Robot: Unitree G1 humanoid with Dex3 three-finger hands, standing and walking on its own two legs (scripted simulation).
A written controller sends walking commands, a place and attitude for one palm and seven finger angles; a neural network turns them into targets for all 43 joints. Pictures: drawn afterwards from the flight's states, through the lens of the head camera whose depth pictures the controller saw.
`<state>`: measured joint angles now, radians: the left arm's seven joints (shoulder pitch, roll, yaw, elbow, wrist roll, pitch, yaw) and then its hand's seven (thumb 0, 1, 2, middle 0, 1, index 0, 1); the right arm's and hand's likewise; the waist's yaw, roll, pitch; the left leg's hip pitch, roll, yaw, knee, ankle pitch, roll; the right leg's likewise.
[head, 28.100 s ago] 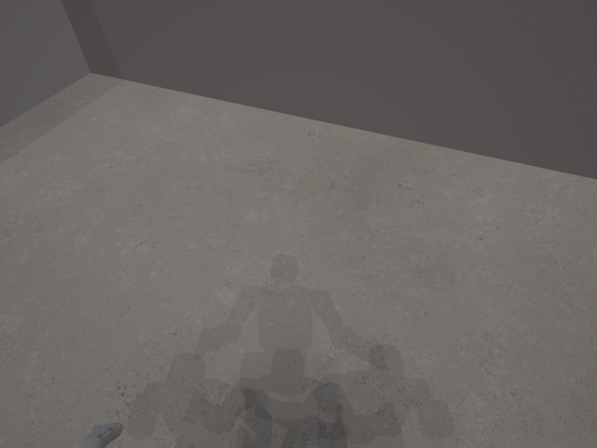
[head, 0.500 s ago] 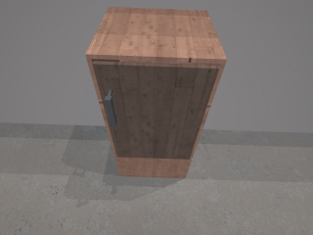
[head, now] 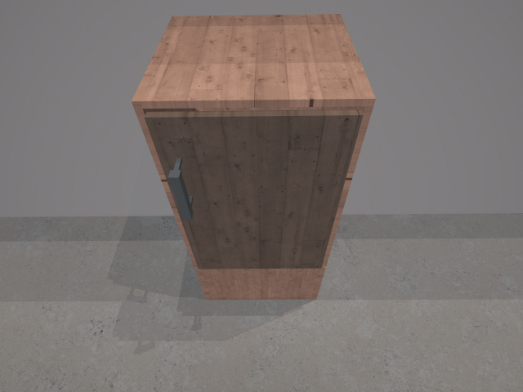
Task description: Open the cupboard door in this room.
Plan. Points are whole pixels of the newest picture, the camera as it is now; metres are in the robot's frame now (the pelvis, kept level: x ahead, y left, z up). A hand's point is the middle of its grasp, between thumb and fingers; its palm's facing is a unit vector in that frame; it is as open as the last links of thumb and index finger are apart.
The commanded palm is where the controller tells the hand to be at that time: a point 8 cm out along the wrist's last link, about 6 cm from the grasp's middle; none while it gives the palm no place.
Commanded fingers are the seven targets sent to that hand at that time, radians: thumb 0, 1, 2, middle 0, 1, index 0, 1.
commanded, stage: look again from close up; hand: left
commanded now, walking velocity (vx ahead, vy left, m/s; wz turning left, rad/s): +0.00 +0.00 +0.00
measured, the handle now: (183, 189) +0.51 +0.20 -0.04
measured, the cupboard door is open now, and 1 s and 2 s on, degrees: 0 0 0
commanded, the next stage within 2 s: raise the hand with hooked fingers in 0.04 s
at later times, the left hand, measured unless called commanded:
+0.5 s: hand (158, 371) +0.16 +0.16 -0.04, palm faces +0.04 -1.00 -0.02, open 8.2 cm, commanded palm +0.12 +0.24 -0.06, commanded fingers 0.00 0.46 0.71 -0.23 -0.58 -0.23 -0.58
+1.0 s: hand (122, 355) +0.18 +0.23 -0.04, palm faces +0.09 -0.99 -0.04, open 11.2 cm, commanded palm +0.15 +0.27 -0.04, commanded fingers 0.00 -0.13 0.46 -0.27 -0.96 -0.27 -0.96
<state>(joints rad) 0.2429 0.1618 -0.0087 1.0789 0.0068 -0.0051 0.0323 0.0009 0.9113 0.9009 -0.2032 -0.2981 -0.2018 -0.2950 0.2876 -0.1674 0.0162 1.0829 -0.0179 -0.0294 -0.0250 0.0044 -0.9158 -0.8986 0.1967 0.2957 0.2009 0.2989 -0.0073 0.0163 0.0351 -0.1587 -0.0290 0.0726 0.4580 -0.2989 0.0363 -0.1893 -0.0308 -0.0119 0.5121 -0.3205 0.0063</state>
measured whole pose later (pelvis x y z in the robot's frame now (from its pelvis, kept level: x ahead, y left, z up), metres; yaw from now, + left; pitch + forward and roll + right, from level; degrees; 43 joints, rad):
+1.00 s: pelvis -0.07 -0.01 -0.08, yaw +1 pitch +15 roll -2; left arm 0.22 0.29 0.34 0.20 -0.35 -0.34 -0.34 0.00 0.10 0.56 -0.26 -0.82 -0.26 -0.81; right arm 0.32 -0.22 0.01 0.59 0.02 -0.23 -0.05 0.01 -0.90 -0.90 0.20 0.30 0.21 0.30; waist -0.03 0.03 -0.13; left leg -0.91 0.03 0.01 1.13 -0.48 0.02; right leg -0.89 0.01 -0.07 1.09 -0.47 -0.03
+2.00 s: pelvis -0.05 -0.01 -0.07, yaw +2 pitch +16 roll -2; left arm 0.00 0.40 0.44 0.42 -0.37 -0.36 -0.51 -0.01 -0.49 0.30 -0.30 -1.20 -0.30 -1.20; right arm 0.30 -0.28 0.02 0.55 0.03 -0.19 -0.05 0.01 -0.91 -0.90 0.20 0.30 0.20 0.30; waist -0.03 0.01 -0.12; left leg -0.86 0.03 0.00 1.08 -0.49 0.02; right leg -0.82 0.01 -0.08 1.02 -0.47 -0.02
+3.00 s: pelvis -0.05 +0.00 -0.08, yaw +1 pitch +19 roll -3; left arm -0.37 0.45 0.44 0.72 -0.27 -0.37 -0.46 -0.02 -0.50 0.30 -0.30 -1.20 -0.30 -1.20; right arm 0.31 -0.27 0.02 0.60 0.02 -0.11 -0.05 0.01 -0.91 -0.90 0.20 0.30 0.20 0.30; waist -0.06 0.01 -0.12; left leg -0.94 0.03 0.01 1.11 -0.50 0.03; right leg -0.90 0.01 -0.07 1.04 -0.47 -0.01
